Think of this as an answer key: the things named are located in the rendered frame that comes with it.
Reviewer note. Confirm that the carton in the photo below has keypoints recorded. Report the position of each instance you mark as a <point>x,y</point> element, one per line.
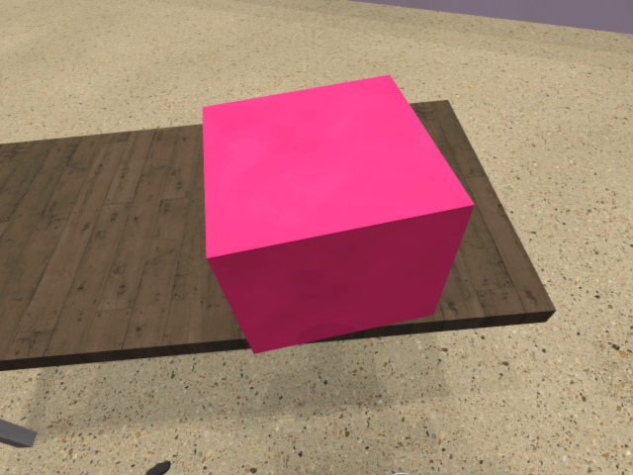
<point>329,211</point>

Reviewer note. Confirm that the table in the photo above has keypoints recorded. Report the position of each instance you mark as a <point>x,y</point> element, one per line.
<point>103,253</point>

